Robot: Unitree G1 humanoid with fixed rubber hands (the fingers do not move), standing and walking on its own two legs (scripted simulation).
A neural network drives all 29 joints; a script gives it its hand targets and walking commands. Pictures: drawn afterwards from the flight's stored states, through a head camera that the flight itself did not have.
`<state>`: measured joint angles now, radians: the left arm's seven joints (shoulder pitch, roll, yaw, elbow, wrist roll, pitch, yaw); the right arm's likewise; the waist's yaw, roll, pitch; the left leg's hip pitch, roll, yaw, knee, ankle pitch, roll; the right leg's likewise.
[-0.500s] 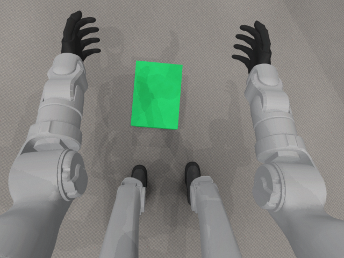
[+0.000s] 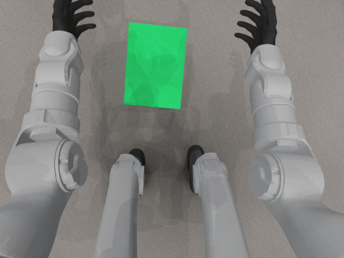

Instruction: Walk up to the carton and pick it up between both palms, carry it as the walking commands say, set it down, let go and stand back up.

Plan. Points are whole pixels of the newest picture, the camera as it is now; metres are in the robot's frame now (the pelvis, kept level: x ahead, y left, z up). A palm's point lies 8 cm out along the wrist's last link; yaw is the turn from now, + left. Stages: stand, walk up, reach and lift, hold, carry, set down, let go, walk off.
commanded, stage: reach and lift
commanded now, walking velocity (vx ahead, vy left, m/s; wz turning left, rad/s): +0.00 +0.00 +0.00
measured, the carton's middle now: (156, 71) +0.52 +0.04 -0.49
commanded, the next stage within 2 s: none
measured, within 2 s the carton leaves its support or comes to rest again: neither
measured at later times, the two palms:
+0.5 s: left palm (98, 56) +0.52 +0.18 -0.29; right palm (232, 64) +0.51 -0.17 -0.29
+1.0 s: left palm (111, 67) +0.52 +0.18 -0.41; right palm (217, 73) +0.50 -0.16 -0.41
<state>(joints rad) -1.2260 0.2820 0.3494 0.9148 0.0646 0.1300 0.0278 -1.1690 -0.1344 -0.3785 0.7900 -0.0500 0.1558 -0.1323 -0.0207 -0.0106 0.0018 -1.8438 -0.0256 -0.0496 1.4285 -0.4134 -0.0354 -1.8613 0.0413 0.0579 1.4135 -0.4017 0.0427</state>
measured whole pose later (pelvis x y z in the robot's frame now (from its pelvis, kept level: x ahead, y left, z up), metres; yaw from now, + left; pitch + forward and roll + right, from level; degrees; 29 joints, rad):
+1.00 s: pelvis -0.04 +0.01 -0.20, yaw -2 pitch +34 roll -1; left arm -1.58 0.42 0.02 1.22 -0.22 0.06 0.10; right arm -1.56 -0.32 -0.10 1.18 0.22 0.05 -0.15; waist 0.00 -0.01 0.52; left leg -2.21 -0.04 -0.05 2.20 -0.59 -0.03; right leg -2.21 0.04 0.03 2.17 -0.56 0.06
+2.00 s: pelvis -0.03 +0.01 -0.21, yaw -1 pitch +34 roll -1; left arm -1.61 0.36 0.08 1.25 -0.13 0.06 0.08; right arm -1.61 -0.24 -0.19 1.22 0.09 0.07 -0.12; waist 0.01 0.00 0.50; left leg -2.23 -0.02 -0.02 2.23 -0.59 -0.01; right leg -2.23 0.03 0.04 2.20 -0.57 0.07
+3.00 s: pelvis -0.05 +0.00 -0.20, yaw +0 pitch +31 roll -1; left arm -1.54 0.29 0.18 0.97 -0.04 0.28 0.12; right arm -1.56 -0.20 -0.30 0.95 0.04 0.23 -0.18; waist -0.01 -0.03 0.52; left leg -2.16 -0.07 -0.06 2.18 -0.56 -0.06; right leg -2.16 0.09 0.06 2.16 -0.54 0.09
